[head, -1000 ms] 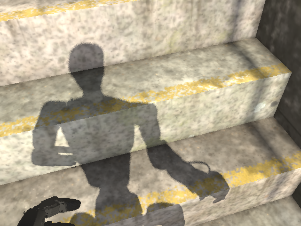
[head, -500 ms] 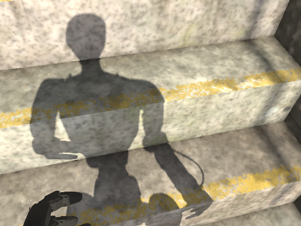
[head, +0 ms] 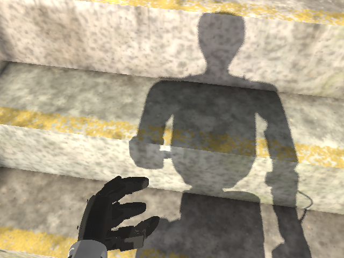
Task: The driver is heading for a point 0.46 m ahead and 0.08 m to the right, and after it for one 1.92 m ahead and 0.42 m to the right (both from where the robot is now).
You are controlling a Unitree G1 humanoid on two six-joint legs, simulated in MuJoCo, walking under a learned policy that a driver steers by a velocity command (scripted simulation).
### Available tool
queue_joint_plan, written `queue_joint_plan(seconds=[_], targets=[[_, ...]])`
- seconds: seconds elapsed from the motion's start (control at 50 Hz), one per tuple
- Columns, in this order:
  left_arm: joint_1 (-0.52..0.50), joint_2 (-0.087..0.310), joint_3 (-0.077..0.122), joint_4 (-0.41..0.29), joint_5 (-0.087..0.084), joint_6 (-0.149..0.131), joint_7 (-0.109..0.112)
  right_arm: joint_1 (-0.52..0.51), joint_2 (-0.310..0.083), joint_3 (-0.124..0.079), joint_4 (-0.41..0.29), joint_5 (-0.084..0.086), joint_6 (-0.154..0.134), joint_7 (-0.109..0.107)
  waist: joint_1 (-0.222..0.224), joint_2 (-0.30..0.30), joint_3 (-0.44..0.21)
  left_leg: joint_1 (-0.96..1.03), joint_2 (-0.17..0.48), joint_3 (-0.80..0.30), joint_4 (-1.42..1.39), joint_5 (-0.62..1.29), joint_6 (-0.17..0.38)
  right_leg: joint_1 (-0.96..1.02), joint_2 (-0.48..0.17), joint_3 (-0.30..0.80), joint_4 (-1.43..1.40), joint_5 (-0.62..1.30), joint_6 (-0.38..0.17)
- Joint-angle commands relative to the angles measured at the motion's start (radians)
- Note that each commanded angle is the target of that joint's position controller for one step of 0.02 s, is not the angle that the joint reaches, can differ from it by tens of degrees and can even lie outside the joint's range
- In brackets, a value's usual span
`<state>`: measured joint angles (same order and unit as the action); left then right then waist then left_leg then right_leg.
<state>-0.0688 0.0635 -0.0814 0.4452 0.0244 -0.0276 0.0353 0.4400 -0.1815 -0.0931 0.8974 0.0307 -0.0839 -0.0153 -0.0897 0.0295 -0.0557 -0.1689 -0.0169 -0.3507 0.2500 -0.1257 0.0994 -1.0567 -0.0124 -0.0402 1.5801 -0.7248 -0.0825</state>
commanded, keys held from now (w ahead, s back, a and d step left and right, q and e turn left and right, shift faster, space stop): w+q+shift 0.02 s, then w+shift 0.24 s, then w+e+shift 0.36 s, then e+shift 0.38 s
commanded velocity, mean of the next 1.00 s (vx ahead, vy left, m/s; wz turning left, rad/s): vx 0.76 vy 0.00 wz -0.27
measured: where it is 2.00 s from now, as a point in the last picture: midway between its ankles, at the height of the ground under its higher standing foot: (109, 138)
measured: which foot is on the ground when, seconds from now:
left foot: down 0.00-0.02, up 0.04-0.52, down 0.54-0.84, up 0.86-1.00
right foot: down 0.00-0.52, up 0.54-0.80, down 0.82-1.00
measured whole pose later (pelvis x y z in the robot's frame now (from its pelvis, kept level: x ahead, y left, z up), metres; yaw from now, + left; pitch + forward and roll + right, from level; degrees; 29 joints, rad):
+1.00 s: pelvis +0.36 +0.09 +0.34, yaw -28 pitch +6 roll -3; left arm -0.09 0.22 0.01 0.62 0.07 0.02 -0.05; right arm 0.41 -0.24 -0.03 0.64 -0.08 -0.07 -0.09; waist -0.28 -0.04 0.05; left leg -0.95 -0.04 0.00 1.58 -0.85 -0.01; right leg -0.24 0.08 -0.05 0.77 -0.59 -0.02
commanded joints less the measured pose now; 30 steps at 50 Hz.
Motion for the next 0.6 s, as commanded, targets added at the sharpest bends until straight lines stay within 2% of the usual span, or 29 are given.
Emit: queue_joint_plan(seconds=[0.02,0.04,0.06,0.08,0.1,0.12,0.14,0.18,0.2,0.22,0.24,0.26,0.28,0.3,0.32,0.34,0.36,0.38,0.4,0.42,0.44,0.46,0.48,0.5,0.52,0.54,0.56,0.58,0.6], targets=[[0.659,0.476,0.211,0.093,0.011,-0.024,0.077,-0.509,-0.143,-0.048,-0.286,0.028,-0.083,0.06,0.472,-0.498,-0.419,-0.741,-0.105,0.099,0.877,0.712,0.08,1.178,-0.255,0.869,-0.938,-0.743,-0.063],[0.491,0.457,0.219,0.083,-0.025,-0.013,0.09,-0.475,-0.025,-0.024,-0.329,-0.084,-0.081,0.066,0.34,-0.637,-0.403,-0.799,-0.146,0.017,1.327,0.091,0.083,0.988,-0.318,1.266,-1.32,-0.914,-0.033],[0.222,0.347,0.183,0.05,-0.025,-0.002,0.079,-0.368,0.065,0.007,-0.337,-0.123,-0.07,0.071,0.164,-0.441,-0.281,-0.825,-0.108,-0.013,1.587,0.128,0.068,0.801,-0.328,1.211,-1.301,-0.825,-0.024],[0.072,0.233,0.151,0.083,-0.028,-0.001,0.062,-0.326,0.076,0.025,-0.323,-0.144,-0.046,0.074,0.071,-0.252,-0.126,-0.844,-0.072,0.106,1.71,0.194,0.045,0.62,-0.308,0.981,-1.13,-0.604,-0.061],[0.05,0.131,0.123,0.159,-0.019,-0.021,0.055,-0.275,0.089,0.042,-0.31,-0.14,-0.01,0.058,-0.004,-0.131,0.031,-0.852,-0.043,0.119,1.738,0.199,0.027,0.44,-0.277,0.699,-0.982,-0.35,-0.049],[0.084,0.049,0.103,0.232,0.019,-0.029,0.048,-0.276,0.063,0.048,-0.321,-0.12,0.025,0.044,-0.039,0.012,0.079,-0.835,-0.055,0.129,1.775,0.151,0.005,0.339,-0.248,0.492,-0.913,-0.196,-0.043],[0.143,0.051,0.102,0.292,0.045,-0.043,0.035,-0.278,0.067,0.057,-0.323,-0.096,0.054,0.035,-0.044,0.007,0.11,-0.851,-0.079,0.166,1.826,0.118,-0.009,0.326,-0.224,0.363,-0.909,-0.115,-0.041],[0.252,0.077,0.117,0.389,0.041,-0.075,0.01,-0.345,0.079,0.073,-0.342,-0.057,0.06,0.031,-0.006,-0.034,0.146,-0.984,-0.085,0.132,1.88,0.135,0.001,0.436,-0.215,0.266,-1.014,0.025,-0.048],[0.272,0.121,0.133,0.392,0.03,-0.093,-0.001,-0.373,0.062,0.074,-0.358,-0.048,0.059,0.027,0.005,-0.028,0.142,-1.0,-0.073,0.129,1.817,0.134,0.0,0.479,-0.221,0.228,-1.078,0.071,-0.041],[0.315,0.152,0.144,0.403,0.014,-0.103,-0.001,-0.398,0.047,0.075,-0.377,-0.055,0.062,0.03,0.02,-0.013,0.115,-1.011,-0.051,0.121,1.761,0.138,-0.002,0.545,-0.249,0.259,-1.141,0.087,-0.042],[0.322,0.183,0.152,0.395,0.015,-0.124,0.004,-0.43,0.02,0.071,-0.401,-0.062,0.057,0.032,0.031,0.006,0.115,-1.006,-0.058,0.123,1.712,0.14,-0.005,0.578,-0.26,0.258,-1.192,0.108,-0.055],[0.333,0.209,0.156,0.397,0.015,-0.138,0.01,-0.47,-0.005,0.062,-0.406,-0.058,0.061,0.03,0.046,0.02,0.129,-1.043,-0.058,0.133,1.688,0.121,-0.009,0.643,-0.273,0.257,-1.223,0.133,-0.078],[0.367,0.229,0.158,0.391,0.014,-0.147,0.02,-0.497,-0.035,0.059,-0.422,-0.055,0.057,0.041,0.073,0.022,0.128,-1.055,-0.034,0.17,1.574,0.082,-0.016,0.718,-0.278,0.263,-1.294,0.153,-0.106],[0.396,0.248,0.166,0.397,0.002,-0.152,0.032,-0.561,-0.035,0.064,-0.447,-0.057,0.056,0.056,0.069,-0.001,0.124,-1.033,0.054,0.235,1.437,0.077,-0.017,0.769,-0.291,0.276,-1.376,0.142,-0.12],[0.437,0.243,0.167,0.418,0.004,-0.147,0.033,-0.604,-0.016,0.074,-0.458,-0.06,0.06,0.069,0.09,-0.031,0.093,-1.044,0.098,0.32,1.423,0.06,-0.012,0.864,-0.284,0.26,-1.406,0.159,-0.136],[0.437,0.217,0.162,0.412,0.013,-0.14,0.039,-0.597,-0.01,0.077,-0.433,-0.069,0.057,0.085,0.114,-0.028,0.027,-0.986,0.126,0.38,1.381,0.054,-0.005,0.927,-0.252,0.231,-1.397,0.217,-0.143],[0.418,0.205,0.161,0.396,0.01,-0.15,0.04,-0.58,-0.005,0.081,-0.418,-0.073,0.045,0.101,0.116,-0.047,0.0,-0.861,0.149,0.367,1.242,0.082,-0.013,0.928,-0.221,0.184,-1.39,0.337,-0.141],[0.419,0.221,0.164,0.391,0.023,-0.161,0.026,-0.616,0.009,0.085,-0.431,-0.059,0.035,0.106,0.126,-0.086,0.013,-0.716,0.148,0.409,1.103,0.013,0.0,0.873,-0.222,0.144,-1.442,0.466,-0.14],[0.402,0.215,0.169,0.382,0.021,-0.158,0.019,-0.644,-0.001,0.078,-0.434,-0.056,0.032,0.098,0.138,-0.088,0.046,-0.683,0.149,0.428,1.049,0.011,0.011,0.885,-0.24,0.148,-1.484,0.592,-0.15],[0.361,0.243,0.176,0.365,0.025,-0.15,0.021,-0.601,0.017,0.089,-0.43,-0.05,0.025,0.102,0.117,-0.087,0.035,-0.605,0.147,0.431,0.908,-0.033,0.019,0.906,-0.219,0.121,-1.472,0.699,-0.147],[0.402,0.279,0.187,0.367,0.03,-0.138,0.014,-0.591,0.018,0.093,-0.42,-0.044,0.02,0.09,0.125,-0.107,0.019,-0.556,0.079,0.518,0.801,-0.247,0.012,0.963,-0.186,0.118,-1.477,0.784,-0.174],[0.357,0.275,0.182,0.362,0.039,-0.13,0.004,-0.524,-0.013,0.078,-0.389,-0.04,-0.004,0.087,0.077,-0.09,-0.031,-0.394,0.026,0.482,0.629,-0.221,0.015,1.021,-0.133,0.061,-1.261,1.276,-0.158],[0.358,0.329,0.197,0.348,0.033,-0.121,-0.012,-0.37,-0.062,0.051,-0.364,-0.017,-0.011,0.061,0.008,-0.181,-0.137,-0.203,0.006,0.476,0.42,-0.208,0.001,1.044,-0.138,0.113,-1.042,1.601,-0.177],[0.314,0.357,0.213,0.335,-0.011,-0.118,-0.022,-0.202,-0.108,0.03,-0.322,-0.035,-0.012,0.034,-0.086,-0.191,-0.231,0.059,0.008,0.479,0.18,0.006,-0.013,0.988,-0.119,0.128,-0.81,1.619,-0.141],[0.326,0.296,0.204,0.299,-0.024,-0.108,-0.014,-0.165,-0.155,0.013,-0.294,-0.054,-0.029,0.031,-0.09,-0.184,-0.245,0.176,0.06,0.445,-0.044,0.201,-0.052,0.902,-0.067,0.148,-0.581,1.23,-0.093],[0.281,0.145,0.177,0.253,-0.023,-0.114,-0.023,-0.164,-0.146,0.014,-0.225,-0.098,-0.028,0.032,-0.029,-0.044,-0.107,0.342,0.145,0.393,0.042,0.324,-0.102,0.485,-0.009,0.158,-0.29,0.584,-0.089],[0.304,-0.015,0.146,0.194,-0.061,-0.136,-0.008,-0.085,-0.195,0.013,-0.203,-0.134,-0.033,0.046,0.02,0.149,-0.109,0.619,0.329,0.238,0.455,1.367,-0.142,-0.032,0.076,0.221,0.169,0.329,-0.053],[0.291,0.107,0.171,0.173,-0.07,-0.13,0.014,0.018,-0.258,-0.021,-0.185,-0.159,-0.006,0.034,-0.051,0.082,-0.323,0.707,0.487,0.1,0.356,1.302,-0.016,-0.121,0.087,0.198,0.468,0.394,-0.008],[0.188,0.108,0.163,0.123,-0.045,-0.11,0.032,-0.043,-0.213,-0.008,-0.166,-0.17,-0.007,0.036,-0.039,0.142,-0.305,0.641,0.487,0.054,0.253,0.732,0.102,-0.271,0.079,0.121,0.809,0.378,0.008]])
Next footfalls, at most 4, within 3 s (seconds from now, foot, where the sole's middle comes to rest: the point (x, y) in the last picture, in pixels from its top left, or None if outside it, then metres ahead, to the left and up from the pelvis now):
0.54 left None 0.23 0.21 -0.59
0.82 right None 0.22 0.05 -0.38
1.08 left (111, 241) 0.40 0.15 -0.37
1.36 right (168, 245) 0.38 0.00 -0.37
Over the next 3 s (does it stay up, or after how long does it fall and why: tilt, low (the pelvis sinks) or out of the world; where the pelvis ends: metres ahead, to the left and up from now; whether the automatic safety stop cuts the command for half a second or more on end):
stays up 0.48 -0.11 0.46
